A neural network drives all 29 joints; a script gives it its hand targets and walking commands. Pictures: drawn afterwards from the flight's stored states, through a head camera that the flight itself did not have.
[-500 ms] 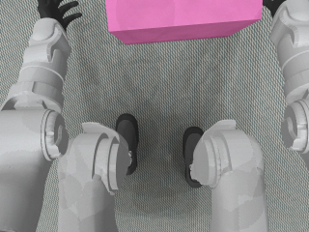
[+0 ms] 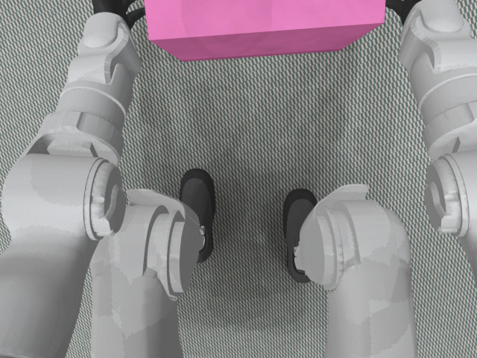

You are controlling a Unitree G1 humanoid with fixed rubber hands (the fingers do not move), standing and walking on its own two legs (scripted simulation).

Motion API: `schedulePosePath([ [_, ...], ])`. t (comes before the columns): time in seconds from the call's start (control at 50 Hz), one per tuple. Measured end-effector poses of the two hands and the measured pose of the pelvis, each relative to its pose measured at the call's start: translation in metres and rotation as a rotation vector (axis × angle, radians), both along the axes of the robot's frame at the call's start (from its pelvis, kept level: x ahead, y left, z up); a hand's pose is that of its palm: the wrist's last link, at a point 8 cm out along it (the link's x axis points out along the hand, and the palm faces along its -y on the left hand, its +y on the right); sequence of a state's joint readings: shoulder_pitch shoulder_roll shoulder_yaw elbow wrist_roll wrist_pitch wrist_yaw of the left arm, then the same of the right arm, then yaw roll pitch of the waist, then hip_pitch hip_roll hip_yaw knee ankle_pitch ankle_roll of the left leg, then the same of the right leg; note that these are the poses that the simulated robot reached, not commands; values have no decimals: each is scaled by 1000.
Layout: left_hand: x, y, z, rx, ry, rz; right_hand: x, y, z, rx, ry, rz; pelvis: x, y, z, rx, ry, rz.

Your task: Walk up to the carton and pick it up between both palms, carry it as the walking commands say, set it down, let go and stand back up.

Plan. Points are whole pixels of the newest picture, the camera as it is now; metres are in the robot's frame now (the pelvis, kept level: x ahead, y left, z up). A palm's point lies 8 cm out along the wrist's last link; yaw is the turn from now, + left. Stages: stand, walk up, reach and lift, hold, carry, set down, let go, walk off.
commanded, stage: reach and lift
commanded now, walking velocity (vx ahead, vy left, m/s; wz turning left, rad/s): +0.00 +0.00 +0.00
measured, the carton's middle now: out of the picture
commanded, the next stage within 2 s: none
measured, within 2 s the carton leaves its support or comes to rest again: leaves its support in 0.88 s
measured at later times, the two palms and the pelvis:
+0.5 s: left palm (113, 14) +0.53 +0.18 -0.18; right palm out of the picture +0.54 -0.20 -0.18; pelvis +0.00 +0.01 +0.00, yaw +0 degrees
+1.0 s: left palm (102, 13) +0.53 +0.19 -0.16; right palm out of the picture +0.54 -0.19 -0.17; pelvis -0.01 +0.00 +0.00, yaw +0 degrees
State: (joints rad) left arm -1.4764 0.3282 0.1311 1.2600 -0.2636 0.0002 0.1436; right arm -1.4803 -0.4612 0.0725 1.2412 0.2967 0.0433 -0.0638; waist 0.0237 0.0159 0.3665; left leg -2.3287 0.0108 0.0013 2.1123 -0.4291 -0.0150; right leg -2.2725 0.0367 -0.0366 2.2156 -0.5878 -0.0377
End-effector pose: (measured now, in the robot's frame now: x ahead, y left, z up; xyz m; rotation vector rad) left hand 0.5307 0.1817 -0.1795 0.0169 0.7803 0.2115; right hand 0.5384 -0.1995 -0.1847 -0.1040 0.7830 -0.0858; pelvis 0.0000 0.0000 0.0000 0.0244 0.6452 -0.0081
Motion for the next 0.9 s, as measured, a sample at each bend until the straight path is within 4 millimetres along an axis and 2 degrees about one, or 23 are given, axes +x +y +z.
schedulePosePath([
  [0.3, 1, 0, -2, 6, -11, 9, 1, 3, 2, -42, 2, 1, -1, 2, 3, -7, 6, -2],
  [0.7, 5, 1, 1, 0, 17, -11, 6, 2, 5, -29, 45, 16, 2, 4, -5, -1, -3, 5],
  [0.9, 0, 3, 11, 25, 23, 4, 5, 7, 8, -42, 42, 24, 1, 0, -6, 1, -4, 1],
])
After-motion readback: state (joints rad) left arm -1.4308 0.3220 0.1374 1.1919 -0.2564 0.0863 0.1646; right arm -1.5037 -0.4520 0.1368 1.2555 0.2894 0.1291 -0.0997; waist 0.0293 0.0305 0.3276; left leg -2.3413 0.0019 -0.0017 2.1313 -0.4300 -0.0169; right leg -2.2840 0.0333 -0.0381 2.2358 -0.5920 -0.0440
